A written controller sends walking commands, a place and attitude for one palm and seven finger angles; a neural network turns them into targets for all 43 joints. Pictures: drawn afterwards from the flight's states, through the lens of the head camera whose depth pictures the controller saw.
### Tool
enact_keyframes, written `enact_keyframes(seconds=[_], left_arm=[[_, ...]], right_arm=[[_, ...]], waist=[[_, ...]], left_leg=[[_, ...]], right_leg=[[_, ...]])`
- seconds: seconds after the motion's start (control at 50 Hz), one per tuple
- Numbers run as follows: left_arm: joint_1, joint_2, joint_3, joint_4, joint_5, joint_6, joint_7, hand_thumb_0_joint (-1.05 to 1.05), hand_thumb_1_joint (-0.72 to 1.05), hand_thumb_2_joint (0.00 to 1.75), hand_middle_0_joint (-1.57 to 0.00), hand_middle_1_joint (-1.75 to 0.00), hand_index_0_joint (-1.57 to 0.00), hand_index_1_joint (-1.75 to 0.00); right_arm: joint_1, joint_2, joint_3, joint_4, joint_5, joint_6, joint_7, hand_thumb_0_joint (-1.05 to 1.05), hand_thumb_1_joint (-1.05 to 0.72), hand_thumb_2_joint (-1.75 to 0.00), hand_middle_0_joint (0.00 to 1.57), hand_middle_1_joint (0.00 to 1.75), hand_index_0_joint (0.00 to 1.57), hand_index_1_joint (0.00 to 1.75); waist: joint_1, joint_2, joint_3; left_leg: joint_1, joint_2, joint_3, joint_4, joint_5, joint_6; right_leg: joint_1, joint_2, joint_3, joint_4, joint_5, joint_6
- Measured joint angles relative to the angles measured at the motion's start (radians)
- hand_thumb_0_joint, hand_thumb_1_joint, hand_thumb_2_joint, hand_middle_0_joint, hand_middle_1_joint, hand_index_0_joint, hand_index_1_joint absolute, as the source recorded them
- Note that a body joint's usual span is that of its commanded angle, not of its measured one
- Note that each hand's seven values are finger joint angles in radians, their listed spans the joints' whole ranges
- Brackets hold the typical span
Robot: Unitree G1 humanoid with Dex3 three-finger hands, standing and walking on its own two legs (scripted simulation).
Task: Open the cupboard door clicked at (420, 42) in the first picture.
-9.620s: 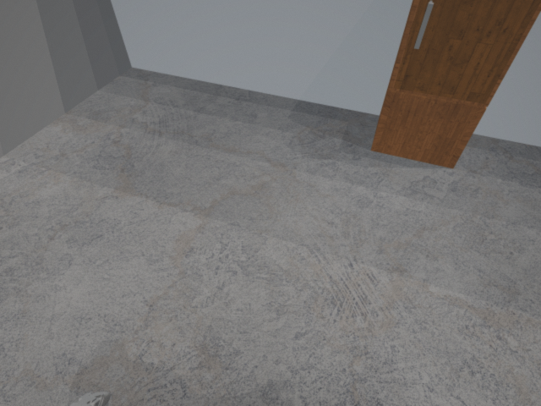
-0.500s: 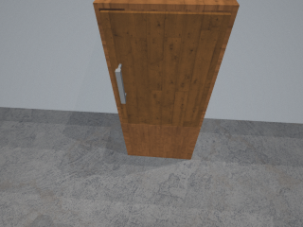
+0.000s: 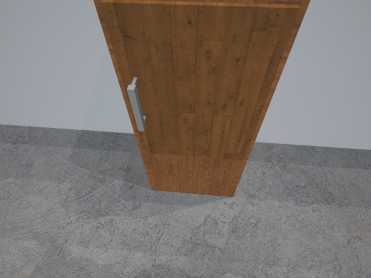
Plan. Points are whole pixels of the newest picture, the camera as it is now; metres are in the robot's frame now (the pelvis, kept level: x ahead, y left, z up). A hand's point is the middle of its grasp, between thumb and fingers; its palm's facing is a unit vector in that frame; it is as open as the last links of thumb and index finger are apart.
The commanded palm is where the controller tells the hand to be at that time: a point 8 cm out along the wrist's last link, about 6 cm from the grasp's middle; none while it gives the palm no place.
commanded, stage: come to a stop and stand still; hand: left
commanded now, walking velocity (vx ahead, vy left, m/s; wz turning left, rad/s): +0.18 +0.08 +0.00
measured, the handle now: (138, 105) +0.58 +0.18 -0.02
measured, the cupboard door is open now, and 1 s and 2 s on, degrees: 0 0 0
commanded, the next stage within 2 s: look again from close up in 1.80 s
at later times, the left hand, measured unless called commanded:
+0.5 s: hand out of the picture +0.09 +0.19 -0.16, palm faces +0.03 -0.98 -0.21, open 7.3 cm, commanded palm none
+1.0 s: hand out of the picture +0.10 +0.18 -0.15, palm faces -0.04 -0.97 -0.23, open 7.3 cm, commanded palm none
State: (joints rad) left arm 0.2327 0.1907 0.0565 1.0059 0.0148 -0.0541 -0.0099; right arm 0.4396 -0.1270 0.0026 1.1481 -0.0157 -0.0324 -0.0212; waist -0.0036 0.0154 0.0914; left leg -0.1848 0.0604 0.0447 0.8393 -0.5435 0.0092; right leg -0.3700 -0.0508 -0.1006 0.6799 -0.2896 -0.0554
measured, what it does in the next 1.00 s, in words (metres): steps on the spot: left foot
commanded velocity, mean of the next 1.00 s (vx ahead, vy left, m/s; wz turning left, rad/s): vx -0.07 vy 0.00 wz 0.00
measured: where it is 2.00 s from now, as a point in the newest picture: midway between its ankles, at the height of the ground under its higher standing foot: outside the picture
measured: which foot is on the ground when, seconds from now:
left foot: up 0.00-0.22, down 0.24-1.00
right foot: down 0.00-1.00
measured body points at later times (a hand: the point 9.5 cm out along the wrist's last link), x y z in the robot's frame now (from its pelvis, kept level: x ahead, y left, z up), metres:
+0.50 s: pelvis +0.08 +0.01 +0.01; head +0.13 +0.01 +0.46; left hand +0.09 +0.24 -0.14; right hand +0.20 -0.20 -0.13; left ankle +0.12 +0.12 -0.72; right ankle +0.04 -0.11 -0.72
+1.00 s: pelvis +0.05 +0.00 +0.02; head +0.07 -0.01 +0.47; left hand +0.10 +0.23 -0.13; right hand +0.05 -0.23 -0.14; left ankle +0.10 +0.12 -0.72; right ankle +0.04 -0.11 -0.72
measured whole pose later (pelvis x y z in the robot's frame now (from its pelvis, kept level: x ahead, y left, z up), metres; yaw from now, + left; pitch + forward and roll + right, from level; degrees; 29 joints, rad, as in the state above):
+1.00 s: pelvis +0.05 +0.00 +0.02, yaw -2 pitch -2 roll +0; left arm 0.25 0.16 -0.01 1.04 0.01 -0.01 0.05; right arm 0.29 -0.18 -0.01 1.04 -0.01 0.00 -0.02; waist -0.03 0.02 0.06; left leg -0.27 0.05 0.06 0.52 -0.22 -0.01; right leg -0.18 -0.01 -0.06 0.52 -0.30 -0.02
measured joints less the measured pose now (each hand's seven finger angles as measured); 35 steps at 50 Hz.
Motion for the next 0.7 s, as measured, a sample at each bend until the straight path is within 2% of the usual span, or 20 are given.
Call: enact_keyframes(seconds=[0.04,0.08,0.12,0.16,0.22,0.24,0.3,0.36,0.4,0.52,0.56,0.6,0.64,0.7], left_arm=[[-0.001,-0.009,-0.002,-0.006,-0.002,-0.002,0.013,0.02,0.93,0.9,-0.2,-0.3,-0.2,-0.3],[0.015,-0.02,-0.004,0.0,0.002,0.002,0.024,0.01,0.93,0.9,-0.2,-0.3,-0.2,-0.3],[0.035,-0.03,-0.01,0.015,0.009,0.009,0.027,0.01,0.92,0.9,-0.2,-0.3,-0.2,-0.3],[0.05,-0.039,-0.018,0.031,0.011,0.016,0.024,0.01,0.92,0.9,-0.2,-0.3,-0.2,-0.3],[0.066,-0.056,-0.03,0.051,0.007,0.031,0.022,0.01,0.91,0.9,-0.2,-0.3,-0.2,-0.3],[0.072,-0.064,-0.035,0.055,0.004,0.037,0.022,0.01,0.91,0.9,-0.2,-0.3,-0.2,-0.3],[0.06,-0.06,-0.039,0.067,-0.001,0.061,0.031,0.01,0.91,0.9,-0.2,-0.3,-0.2,-0.3],[0.046,-0.049,-0.044,0.061,-0.002,0.067,0.038,0.01,0.91,0.9,-0.2,-0.3,-0.2,-0.3],[0.042,-0.042,-0.044,0.051,-0.003,0.068,0.038,0.01,0.92,0.9,-0.2,-0.3,-0.2,-0.3],[0.035,-0.012,-0.025,0.014,0.005,0.08,0.039,0.01,0.91,0.9,-0.2,-0.3,-0.2,-0.3],[0.037,-0.01,-0.021,0.002,0.01,0.077,0.042,0.01,0.91,0.9,-0.2,-0.3,-0.2,-0.3],[0.045,-0.007,-0.023,-0.006,0.011,0.071,0.045,0.01,0.91,0.9,-0.2,-0.3,-0.2,-0.3],[0.05,-0.008,-0.027,-0.005,0.01,0.068,0.048,0.0,0.91,0.9,-0.2,-0.3,-0.2,-0.3],[0.04,-0.01,-0.035,0.008,0.004,0.068,0.047,0.0,0.91,0.9,-0.2,-0.3,-0.2,-0.3]], right_arm=[[-0.036,-0.015,-0.011,0.002,-0.001,0.022,0.006,0.0,-0.91,-0.89,0.2,0.3,0.21,0.3],[-0.085,-0.029,-0.022,-0.015,-0.005,0.032,0.013,0.0,-0.91,-0.89,0.2,0.3,0.21,0.3],[-0.134,-0.037,-0.031,-0.048,-0.004,0.029,0.017,0.0,-0.91,-0.89,0.2,0.3,0.2,0.3],[-0.179,-0.04,-0.034,-0.085,-0.001,0.017,0.017,0.0,-0.91,-0.89,0.2,0.3,0.2,0.3],[-0.233,-0.043,-0.027,-0.126,0.003,-0.008,0.01,0.0,-0.91,-0.89,0.2,0.3,0.2,0.3],[-0.241,-0.049,-0.024,-0.137,0.003,-0.017,0.007,0.0,-0.91,-0.89,0.2,0.3,0.2,0.3],[-0.271,-0.024,-0.013,-0.138,0.001,-0.014,-0.007,0.0,-0.91,-0.89,0.2,0.3,0.2,0.3],[-0.304,0.002,-0.001,-0.141,0.005,-0.002,-0.017,0.0,-0.91,-0.89,0.2,0.3,0.2,0.3],[-0.331,0.014,-0.002,-0.149,0.007,0.006,-0.02,0.0,-0.91,-0.89,0.2,0.3,0.2,0.3],[-0.372,0.018,-0.022,-0.177,0.007,0.032,-0.018,0.0,-0.91,-0.89,0.2,0.3,0.21,0.3],[-0.367,0.001,-0.033,-0.177,0.008,0.045,-0.016,0.0,-0.9,-0.89,0.21,0.3,0.21,0.3],[-0.348,-0.016,-0.041,-0.171,0.008,0.059,-0.012,0.0,-0.91,-0.89,0.21,0.3,0.21,0.3],[-0.322,-0.033,-0.047,-0.157,0.008,0.067,-0.01,0.0,-0.91,-0.89,0.2,0.3,0.21,0.3],[-0.285,-0.045,-0.044,-0.121,0.008,0.063,-0.012,0.0,-0.91,-0.89,0.2,0.3,0.2,0.3]], waist=[[0.007,0.009,0.0],[0.005,0.002,-0.012],[0.002,-0.015,-0.027],[0.003,-0.033,-0.037],[0.017,-0.038,-0.037],[0.022,-0.022,-0.04],[0.036,-0.053,-0.043],[0.056,-0.076,-0.035],[0.06,-0.076,-0.022],[0.049,-0.041,0.005],[0.043,-0.01,0.001],[0.034,0.001,-0.011],[0.026,0.006,-0.025],[0.016,-0.009,-0.033]], left_leg=[[-0.117,-0.004,-0.005,0.244,-0.004,0.015],[-0.207,0.002,0.012,0.317,0.046,0.015],[-0.251,0.009,0.035,0.235,0.092,0.007],[-0.255,0.009,0.05,0.079,0.156,-0.004],[-0.19,0.002,0.051,-0.197,0.319,-0.022],[-0.162,0.012,0.041,-0.262,0.383,-0.012],[-0.139,-0.01,0.046,-0.261,0.307,0.012],[-0.119,-0.031,0.058,-0.308,0.316,0.013],[-0.112,-0.037,0.067,-0.329,0.327,0.015],[-0.131,-0.022,0.083,-0.308,0.324,0.0],[-0.145,-0.003,0.074,-0.289,0.318,-0.01],[-0.153,-0.007,0.051,-0.262,0.282,-0.012],[-0.144,-0.016,0.027,-0.24,0.243,-0.014],[-0.105,-0.026,0.017,-0.281,0.282,-0.025]], right_leg=[[0.03,0.005,-0.015,-0.002,-0.03,0.012],[0.07,0.01,-0.019,-0.055,-0.026,0.021],[0.11,0.011,-0.015,-0.12,-0.003,0.029],[0.142,0.011,-0.006,-0.167,0.01,0.034],[0.174,0.021,0.01,-0.171,-0.008,0.051],[0.178,0.035,0.009,-0.154,-0.025,0.057],[0.191,0.015,0.014,-0.133,-0.063,0.07],[0.192,-0.003,0.03,-0.144,-0.06,0.075],[0.181,-0.008,0.045,-0.136,-0.061,0.075],[0.144,0.003,0.066,-0.091,-0.087,0.064],[0.141,0.022,0.059,-0.096,-0.077,0.053],[0.139,0.029,0.054,-0.093,-0.076,0.044],[0.143,0.032,0.047,-0.093,-0.079,0.038],[0.153,0.028,0.044,-0.09,-0.083,0.038]])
